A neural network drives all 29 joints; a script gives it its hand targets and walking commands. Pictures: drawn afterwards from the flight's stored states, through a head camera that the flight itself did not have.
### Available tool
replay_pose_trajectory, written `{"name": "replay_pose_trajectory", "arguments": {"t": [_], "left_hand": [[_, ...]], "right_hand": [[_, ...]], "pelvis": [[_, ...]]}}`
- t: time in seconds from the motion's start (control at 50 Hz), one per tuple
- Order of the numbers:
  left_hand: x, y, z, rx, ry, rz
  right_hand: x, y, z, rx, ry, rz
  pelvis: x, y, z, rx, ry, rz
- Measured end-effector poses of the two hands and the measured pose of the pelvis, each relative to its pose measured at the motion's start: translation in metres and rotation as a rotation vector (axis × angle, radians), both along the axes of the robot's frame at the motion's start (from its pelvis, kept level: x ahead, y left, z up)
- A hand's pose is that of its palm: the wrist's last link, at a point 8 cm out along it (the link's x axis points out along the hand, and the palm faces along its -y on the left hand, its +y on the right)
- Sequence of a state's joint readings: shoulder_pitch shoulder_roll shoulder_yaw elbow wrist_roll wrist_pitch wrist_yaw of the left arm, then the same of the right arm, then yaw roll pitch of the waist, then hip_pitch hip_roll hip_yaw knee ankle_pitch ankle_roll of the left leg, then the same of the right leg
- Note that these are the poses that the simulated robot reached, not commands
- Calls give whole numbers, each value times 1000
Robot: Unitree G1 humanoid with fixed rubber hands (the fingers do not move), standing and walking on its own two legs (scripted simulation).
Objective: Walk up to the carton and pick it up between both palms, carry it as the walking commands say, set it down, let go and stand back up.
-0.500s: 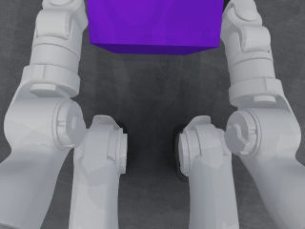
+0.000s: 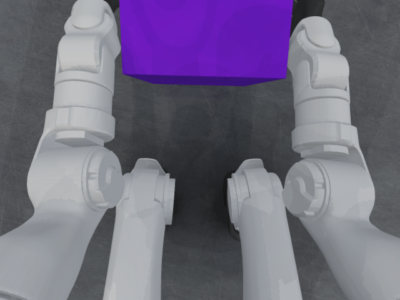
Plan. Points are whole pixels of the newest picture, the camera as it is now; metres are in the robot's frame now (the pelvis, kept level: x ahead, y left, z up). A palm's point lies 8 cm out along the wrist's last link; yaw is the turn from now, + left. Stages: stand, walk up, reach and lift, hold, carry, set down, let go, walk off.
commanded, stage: reach and lift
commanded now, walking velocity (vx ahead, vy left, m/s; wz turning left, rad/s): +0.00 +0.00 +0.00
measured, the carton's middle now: (202, 31) +0.54 +0.01 -0.19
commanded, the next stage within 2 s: none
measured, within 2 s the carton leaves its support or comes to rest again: neither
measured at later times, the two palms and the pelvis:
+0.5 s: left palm out of the picture +0.53 +0.16 -0.04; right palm (333, 17) +0.52 -0.14 -0.04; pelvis -0.01 +0.00 +0.05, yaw +0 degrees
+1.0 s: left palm out of the picture +0.51 +0.16 +0.04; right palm (383, 5) +0.50 -0.14 +0.04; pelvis +0.00 +0.00 +0.11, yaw +1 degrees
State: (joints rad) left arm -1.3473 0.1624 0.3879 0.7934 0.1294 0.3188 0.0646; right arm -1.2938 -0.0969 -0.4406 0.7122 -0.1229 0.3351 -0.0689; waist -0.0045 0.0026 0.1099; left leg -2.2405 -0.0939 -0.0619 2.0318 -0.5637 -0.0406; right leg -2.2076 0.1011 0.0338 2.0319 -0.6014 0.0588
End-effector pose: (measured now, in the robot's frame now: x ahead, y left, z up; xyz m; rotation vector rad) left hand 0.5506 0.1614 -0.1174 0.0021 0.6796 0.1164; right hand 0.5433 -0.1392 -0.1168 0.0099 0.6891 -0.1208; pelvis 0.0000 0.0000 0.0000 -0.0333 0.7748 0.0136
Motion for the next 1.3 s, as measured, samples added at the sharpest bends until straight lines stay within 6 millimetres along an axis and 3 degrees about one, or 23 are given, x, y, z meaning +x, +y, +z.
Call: {"name": "replay_pose_trajectory", "arguments": {"t": [0.64,1.3], "left_hand": [[-31,1,99,-14,1,14],[-57,1,201,-14,3,11]], "right_hand": [[-31,0,99,19,0,-14],[-58,-1,202,18,1,-20]], "pelvis": [[-5,1,67,1,-2,9],[14,4,146,3,-58,13]]}}
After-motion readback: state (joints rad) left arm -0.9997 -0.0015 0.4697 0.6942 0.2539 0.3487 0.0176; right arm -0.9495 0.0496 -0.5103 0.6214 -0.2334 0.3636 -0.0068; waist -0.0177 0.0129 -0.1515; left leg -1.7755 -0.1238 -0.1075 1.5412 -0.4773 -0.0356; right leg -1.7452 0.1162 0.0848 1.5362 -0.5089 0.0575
